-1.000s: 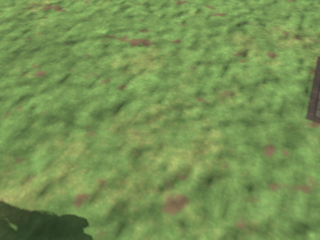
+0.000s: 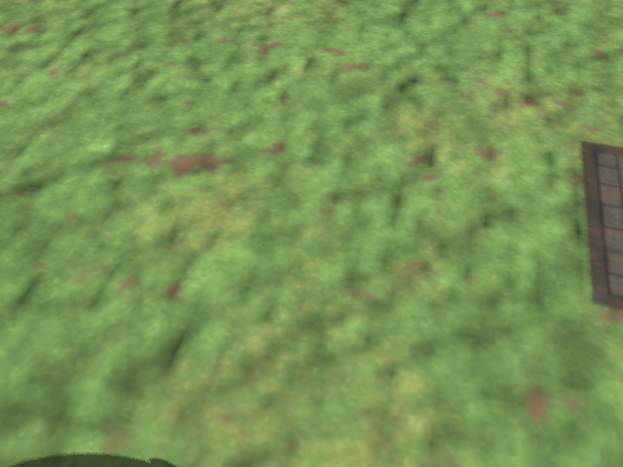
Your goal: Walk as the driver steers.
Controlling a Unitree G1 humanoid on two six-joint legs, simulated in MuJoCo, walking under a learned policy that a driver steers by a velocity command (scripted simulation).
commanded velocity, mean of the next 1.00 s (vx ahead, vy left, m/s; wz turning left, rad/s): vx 0.19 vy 0.00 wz -0.56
